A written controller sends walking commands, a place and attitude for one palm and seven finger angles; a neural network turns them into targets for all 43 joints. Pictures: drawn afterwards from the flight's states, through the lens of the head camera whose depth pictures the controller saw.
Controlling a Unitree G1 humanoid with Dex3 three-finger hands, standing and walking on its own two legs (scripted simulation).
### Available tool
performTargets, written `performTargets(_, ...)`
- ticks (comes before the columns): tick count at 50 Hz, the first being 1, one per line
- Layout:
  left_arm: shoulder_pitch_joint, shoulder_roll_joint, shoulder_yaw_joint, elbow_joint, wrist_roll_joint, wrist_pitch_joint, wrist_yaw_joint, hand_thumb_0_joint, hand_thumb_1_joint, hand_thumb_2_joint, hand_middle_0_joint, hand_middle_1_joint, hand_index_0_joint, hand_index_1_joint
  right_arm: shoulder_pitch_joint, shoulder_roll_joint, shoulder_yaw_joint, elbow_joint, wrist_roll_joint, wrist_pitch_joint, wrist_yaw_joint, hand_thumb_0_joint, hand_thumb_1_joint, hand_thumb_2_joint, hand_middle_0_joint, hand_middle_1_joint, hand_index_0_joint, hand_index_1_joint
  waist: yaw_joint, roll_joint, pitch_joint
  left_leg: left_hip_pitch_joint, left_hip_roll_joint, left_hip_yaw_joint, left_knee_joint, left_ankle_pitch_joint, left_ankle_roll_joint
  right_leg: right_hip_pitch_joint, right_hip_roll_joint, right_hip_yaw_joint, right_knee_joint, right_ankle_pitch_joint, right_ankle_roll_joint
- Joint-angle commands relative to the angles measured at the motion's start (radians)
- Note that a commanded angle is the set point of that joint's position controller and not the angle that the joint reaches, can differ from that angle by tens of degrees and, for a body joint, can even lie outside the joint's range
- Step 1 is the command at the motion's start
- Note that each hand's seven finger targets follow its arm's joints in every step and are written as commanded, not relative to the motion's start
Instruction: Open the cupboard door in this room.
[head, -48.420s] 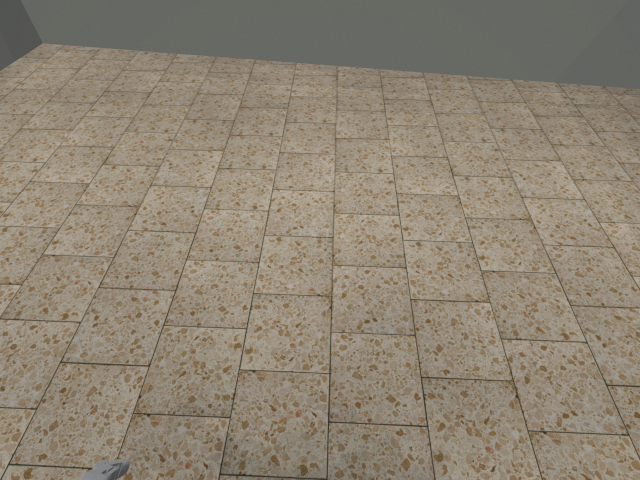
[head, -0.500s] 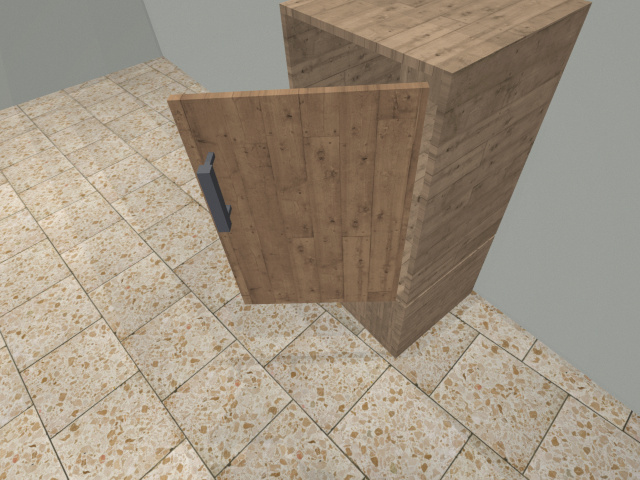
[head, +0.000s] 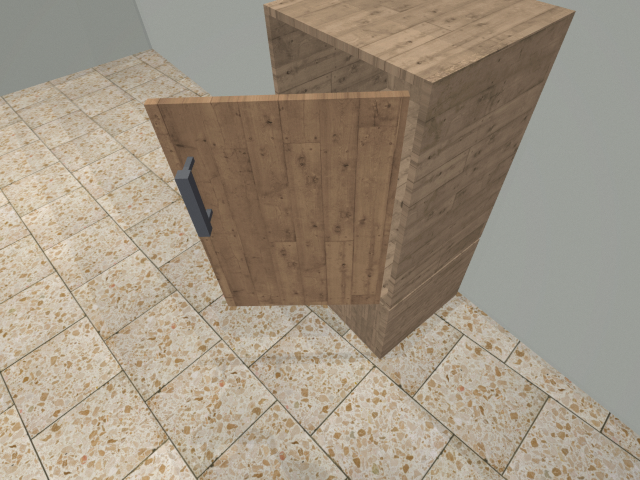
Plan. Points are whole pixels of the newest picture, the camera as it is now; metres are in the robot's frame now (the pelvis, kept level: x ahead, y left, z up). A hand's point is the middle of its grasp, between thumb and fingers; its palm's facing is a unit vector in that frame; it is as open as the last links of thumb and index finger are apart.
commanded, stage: look again from close up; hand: left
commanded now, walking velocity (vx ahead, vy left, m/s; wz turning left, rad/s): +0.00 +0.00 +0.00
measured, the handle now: (197, 197) +0.57 +0.25 +0.00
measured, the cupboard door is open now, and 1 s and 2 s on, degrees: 51 51 51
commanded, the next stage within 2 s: raise the hand with hooked fingers in 0.12 s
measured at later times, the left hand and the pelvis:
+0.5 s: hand (197, 413) +0.20 +0.16 -0.01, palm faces +0.11 -0.99 -0.03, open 7.8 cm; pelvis -0.01 -0.03 -0.04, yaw +2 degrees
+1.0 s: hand (160, 427) +0.19 +0.22 -0.04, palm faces +0.01 -1.00 -0.03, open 10.7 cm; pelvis -0.04 +0.00 -0.08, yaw +2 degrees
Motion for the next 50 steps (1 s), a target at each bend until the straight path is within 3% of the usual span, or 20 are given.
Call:
performTargets(1,0.054,0.104,0.021,-0.024,-0.002,-0.015,0.004,0.0,0.9,0.9,-0.2,-0.3,-0.2,-0.3,0.051,-0.078,-0.012,-0.019,0.005,-0.021,-0.004,0.0,-0.9,-0.9,0.2,0.3,0.2,0.3,0.012,-0.037,0.01,-0.014,0.12,-0.125,-0.079,0.108,0.01,0.0,-0.102,0.112,-0.096,0.137,-0.027)
performTargets(10,0.064,0.099,0.023,-0.016,-0.001,-0.02,0.007,0.0,0.9,0.9,-0.2,-0.3,-0.2,-0.3,0.054,-0.063,-0.012,-0.001,0.005,-0.018,-0.008,0.0,-0.9,-0.9,0.2,0.3,0.2,0.3,0.01,-0.046,0.026,-0.008,0.119,-0.108,-0.061,0.131,-0.001,0.01,-0.105,0.111,-0.103,0.213,-0.032)
performTargets(11,0.162,0.121,0.032,0.021,0.007,-0.034,0.047,0.0,0.9,0.9,-0.2,-0.3,-0.2,-0.3,-0.06,-0.105,-0.027,-0.066,0.018,-0.017,0.005,0.0,-0.9,-0.9,0.2,0.3,0.2,0.3,0.059,-0.19,0.047,-0.122,0.138,-0.072,0.153,0.07,-0.028,0.045,-0.166,0.151,-0.104,0.579,0.028)
performTargets(12,-0.598,0.355,0.146,-1.458,-0.199,-0.263,0.028,0.0,0.877,0.89,-0.202,-0.315,-0.202,-0.315,-0.059,-0.286,-0.05,-0.421,0.063,-0.169,-0.047,0.0,-0.9,-0.9,0.2,0.3,0.2,0.3,-0.072,0.011,-0.444,0.128,0.003,-0.093,0.025,0.213,0.017,0.106,-0.072,0.125,-0.025,0.463,0.0)
performTargets(13,-0.162,0.301,0.156,-1.235,-0.119,-0.23,0.07,0.0,0.853,0.88,-0.203,-0.33,-0.203,-0.33,-0.14,-0.203,-0.039,-0.379,0.042,-0.249,-0.08,0.0,-0.9,-0.9,0.2,0.3,0.2,0.3,0.031,0.212,-0.463,0.158,0.018,-0.065,0.029,0.322,0.023,0.122,-0.02,0.085,0.017,0.315,-0.03)
performTargets(14,0.093,0.086,0.037,-1.095,-0.148,-0.109,0.088,0.0,0.83,0.87,-0.205,-0.345,-0.205,-0.345,-0.143,-0.162,-0.043,-0.396,0.058,-0.279,-0.07,0.0,-0.9,-0.9,0.2,0.3,0.2,0.3,0.016,0.218,-0.265,0.047,0.024,-0.096,0.035,0.302,-0.008,0.03,-0.021,0.037,-0.001,0.21,-0.025)
performTargets(15,0.072,0.027,0.035,-1.017,-0.184,-0.106,0.075,0.0,0.807,0.86,-0.207,-0.36,-0.207,-0.36,-0.129,-0.174,-0.041,-0.356,0.065,-0.28,-0.074,0.0,-0.9,-0.9,0.2,0.3,0.2,0.3,-0.028,0.0,-0.098,-0.025,0.033,-0.108,0.067,0.232,0.004,-0.072,-0.016,-0.001,-0.015,0.193,-0.002)
performTargets(16,-0.013,0.086,0.092,-1.038,-0.2,-0.163,0.052,0.0,0.783,0.85,-0.208,-0.375,-0.208,-0.375,-0.137,-0.212,-0.063,-0.41,0.056,-0.295,-0.067,0.0,-0.9,-0.9,0.2,0.3,0.2,0.3,-0.051,-0.116,0.001,-0.101,0.023,-0.126,0.116,0.147,0.015,-0.179,-0.016,-0.011,-0.009,0.128,0.017)
performTargets(17,-0.006,0.114,0.136,-0.996,-0.202,-0.228,0.016,0.0,0.76,0.84,-0.21,-0.39,-0.21,-0.39,-0.116,-0.23,-0.08,-0.425,0.037,-0.301,-0.061,0.0,-0.9,-0.9,0.2,0.3,0.2,0.3,-0.059,-0.219,-0.032,-0.156,0.016,-0.115,0.173,0.086,0.016,-0.251,-0.02,-0.019,0.011,0.047,0.033)
performTargets(18,0.103,0.086,0.168,-0.901,-0.213,-0.292,-0.028,0.0,0.737,0.83,-0.212,-0.405,-0.212,-0.405,-0.122,-0.219,-0.09,-0.45,0.025,-0.307,-0.052,0.0,-0.9,-0.9,0.2,0.3,0.2,0.3,-0.027,-0.261,-0.037,-0.249,0.008,-0.114,0.225,0.035,0.006,-0.293,-0.023,-0.016,0.052,-0.011,0.038)
performTargets(19,0.224,0.068,0.183,-0.85,-0.228,-0.357,-0.088,0.0,0.713,0.82,-0.213,-0.42,-0.213,-0.42,-0.141,-0.21,-0.095,-0.493,0.027,-0.318,-0.034,0.0,-0.9,-0.9,0.2,0.3,0.2,0.3,0.03,-0.209,-0.062,-0.322,-0.009,-0.109,0.273,0.032,-0.007,-0.28,-0.033,0.013,0.111,0.01,0.028)
performTargets(21,0.369,0.035,0.203,-0.842,-0.263,-0.506,-0.214,0.0,0.667,0.8,-0.217,-0.45,-0.217,-0.45,-0.17,-0.192,-0.107,-0.558,0.021,-0.326,-0.005,0.0,-0.9,-0.9,0.2,0.3,0.2,0.3,0.087,-0.261,-0.175,-0.458,-0.022,-0.099,0.366,0.04,-0.026,-0.242,-0.038,0.04,0.243,0.12,0.027)
performTargets(24,0.336,0.12,0.264,-0.84,-0.295,-0.688,-0.422,0.0,0.597,0.77,-0.222,-0.495,-0.222,-0.495,-0.172,-0.208,-0.121,-0.616,0.031,-0.325,0.033,0.0,-0.9,-0.9,0.2,0.3,0.2,0.3,0.077,-0.172,-0.242,-0.611,-0.036,-0.096,0.526,0.029,-0.039,-0.26,-0.068,0.142,0.385,0.273,0.028)
performTargets(28,0.205,0.185,0.326,-1.047,-0.359,-0.592,-0.468,0.0,0.503,0.73,-0.228,-0.555,-0.228,-0.555,-0.224,-0.209,-0.116,-0.754,0.05,-0.278,0.009,0.0,-0.9,-0.9,0.2,0.3,0.2,0.3,0.076,-0.077,-0.335,-0.66,-0.05,-0.068,0.585,-0.049,-0.012,-0.272,-0.071,0.204,0.345,0.048,0.037)
performTargets(29,0.139,0.203,0.339,-1.107,-0.37,-0.57,-0.451,0.0,0.48,0.72,-0.23,-0.57,-0.23,-0.57,-0.209,-0.209,-0.116,-0.761,0.047,-0.266,0.001,0.0,-0.9,-0.9,0.2,0.3,0.2,0.3,0.057,-0.115,-0.342,-0.67,-0.044,-0.076,0.612,-0.063,-0.011,-0.292,-0.068,0.224,0.345,0.014,0.049)
performTargets(32,0.032,0.192,0.309,-1.282,-0.338,-0.572,-0.385,0.0,0.41,0.69,-0.235,-0.615,-0.235,-0.615,-0.151,-0.188,-0.108,-0.751,0.039,-0.25,-0.014,0.0,-0.9,-0.9,0.2,0.3,0.2,0.3,0.011,0.016,-0.359,-0.608,-0.007,-0.099,0.625,-0.016,0.001,-0.366,-0.033,0.151,0.386,0.054,0.031)
performTargets(34,-0.05,0.212,0.28,-1.353,-0.319,-0.587,-0.372,0.0,0.363,0.67,-0.238,-0.645,-0.238,-0.645,-0.129,-0.197,-0.092,-0.735,0.029,-0.244,-0.022,0.0,-0.9,-0.9,0.2,0.3,0.2,0.3,-0.027,0.011,-0.347,-0.594,0.01,-0.122,0.645,0.007,0.009,-0.425,-0.007,0.119,0.424,0.074,0.022)
performTargets(37,-0.049,0.201,0.241,-1.332,-0.298,-0.569,-0.385,0.0,0.293,0.64,-0.243,-0.69,-0.243,-0.69,-0.133,-0.198,-0.076,-0.714,0.035,-0.256,-0.03,0.0,-0.9,-0.9,0.2,0.3,0.2,0.3,-0.033,0.079,-0.34,-0.569,0.019,-0.137,0.62,-0.024,0.011,-0.495,0.015,0.052,0.431,-0.032,0.0)
performTargets(44,0.009,0.261,0.338,-1.172,-0.344,-0.37,-0.401,0.0,0.13,0.57,-0.255,-0.795,-0.255,-0.795,-0.161,-0.203,-0.052,-0.72,0.055,-0.262,-0.049,0.0,-0.9,-0.9,0.2,0.3,0.2,0.3,0.029,-0.014,-0.364,-0.589,0.013,-0.166,0.521,-0.09,0.003,-0.411,0.025,0.008,0.379,-0.166,0.002)
performTargets(50,0.005,0.274,0.371,-1.236,-0.345,-0.39,-0.347,0.0,-0.01,0.51,-0.265,-0.885,-0.265,-0.885,-0.142,-0.199,-0.048,-0.715,0.045,-0.277,-0.04,0.0,-0.9,-0.9,0.2,0.3,0.2,0.3,0.042,0.006,-0.378,-0.538,0.014,-0.169,0.467,-0.05,-0.004,-0.404,0.023,-0.032,0.387,-0.125,-0.001)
